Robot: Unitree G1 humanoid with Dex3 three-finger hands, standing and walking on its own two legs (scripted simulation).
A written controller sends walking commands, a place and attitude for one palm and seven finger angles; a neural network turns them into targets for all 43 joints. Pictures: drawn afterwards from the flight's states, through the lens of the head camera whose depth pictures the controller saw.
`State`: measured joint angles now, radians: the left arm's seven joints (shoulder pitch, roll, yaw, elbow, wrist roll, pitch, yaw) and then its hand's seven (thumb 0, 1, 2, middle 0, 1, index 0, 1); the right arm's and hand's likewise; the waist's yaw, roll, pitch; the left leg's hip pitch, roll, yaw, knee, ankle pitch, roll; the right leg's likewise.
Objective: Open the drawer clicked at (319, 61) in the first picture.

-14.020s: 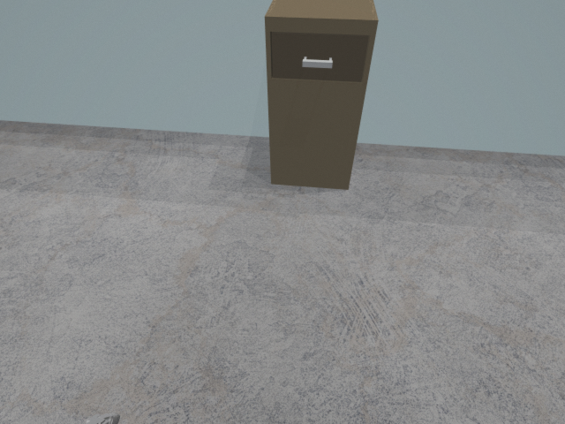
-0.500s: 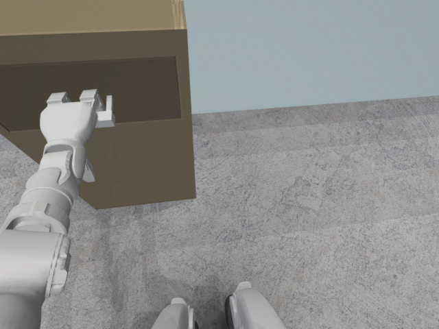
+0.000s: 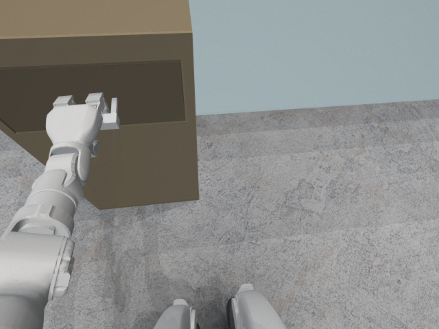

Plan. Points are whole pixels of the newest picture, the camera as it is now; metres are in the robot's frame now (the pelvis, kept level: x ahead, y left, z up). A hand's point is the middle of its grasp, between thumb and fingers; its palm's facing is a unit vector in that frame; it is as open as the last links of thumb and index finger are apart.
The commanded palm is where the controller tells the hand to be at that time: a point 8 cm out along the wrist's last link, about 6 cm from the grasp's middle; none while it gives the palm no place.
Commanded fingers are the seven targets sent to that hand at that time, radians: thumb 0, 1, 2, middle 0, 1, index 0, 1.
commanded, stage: close the thumb around the handle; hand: left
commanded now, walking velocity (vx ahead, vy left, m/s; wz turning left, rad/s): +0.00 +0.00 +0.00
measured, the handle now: (87, 113) +0.52 +0.24 +0.00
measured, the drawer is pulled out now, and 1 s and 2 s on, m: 0.00 0.04 0.06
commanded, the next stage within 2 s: pull the drawer open in 0.24 s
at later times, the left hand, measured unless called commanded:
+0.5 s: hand (88, 139) +0.48 +0.24 -0.02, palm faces -0.09 -0.02 -1.00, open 5.3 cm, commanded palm +0.45 +0.23 +0.03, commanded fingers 0.00 0.90 0.90 -0.40 -1.35 -0.40 -1.35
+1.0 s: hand (87, 158) +0.44 +0.23 -0.02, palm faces -0.05 -0.06 -1.00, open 5.4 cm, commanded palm +0.40 +0.23 +0.03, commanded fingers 0.00 0.90 0.90 -0.40 -1.35 -0.40 -1.35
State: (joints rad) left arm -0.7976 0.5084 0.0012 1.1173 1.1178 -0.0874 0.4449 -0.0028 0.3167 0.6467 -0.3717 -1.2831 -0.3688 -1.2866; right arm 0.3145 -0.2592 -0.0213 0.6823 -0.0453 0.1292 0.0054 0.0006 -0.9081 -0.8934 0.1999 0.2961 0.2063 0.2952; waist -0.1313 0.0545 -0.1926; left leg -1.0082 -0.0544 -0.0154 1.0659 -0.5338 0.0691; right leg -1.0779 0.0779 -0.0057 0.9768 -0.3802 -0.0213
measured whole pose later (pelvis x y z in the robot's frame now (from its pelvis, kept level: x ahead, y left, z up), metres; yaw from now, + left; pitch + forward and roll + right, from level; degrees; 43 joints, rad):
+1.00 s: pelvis +0.04 +0.01 +0.02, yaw -2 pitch +24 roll -2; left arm -0.40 0.40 -0.01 0.76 1.10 -0.07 0.48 0.02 0.74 0.80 -0.40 -1.35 -0.42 -1.35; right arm 0.26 -0.25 -0.05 0.62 -0.03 0.17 0.03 0.00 -0.91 -0.89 0.20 0.30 0.21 0.30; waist -0.06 0.05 -0.20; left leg -0.80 -0.05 0.03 0.92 -0.52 0.08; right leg -0.89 0.09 0.05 0.85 -0.38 -0.01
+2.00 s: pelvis -0.01 -0.02 +0.01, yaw +0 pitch +24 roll -1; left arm -0.61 0.48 0.01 1.02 1.11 -0.11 0.47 0.02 0.76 0.84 -0.37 -1.35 -0.41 -1.35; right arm 0.31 -0.26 -0.05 0.70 -0.03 0.12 0.00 0.00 -0.91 -0.89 0.20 0.30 0.20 0.29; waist -0.09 0.04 -0.19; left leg -0.93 -0.04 0.02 1.01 -0.50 0.05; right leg -1.02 0.07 0.00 0.96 -0.36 -0.05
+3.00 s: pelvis +0.01 -0.01 +0.03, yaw -2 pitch +17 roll -1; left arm -0.02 0.35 -0.01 0.47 1.07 -0.04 0.46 0.02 0.73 0.79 -0.33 -1.35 -0.42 -1.35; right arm 0.23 -0.23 -0.02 0.57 -0.01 0.13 0.00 0.01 -0.91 -0.89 0.20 0.30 0.21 0.30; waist -0.03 0.04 -0.18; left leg -0.70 -0.03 0.05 0.91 -0.52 0.06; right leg -0.81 0.09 0.03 0.89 -0.38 -0.04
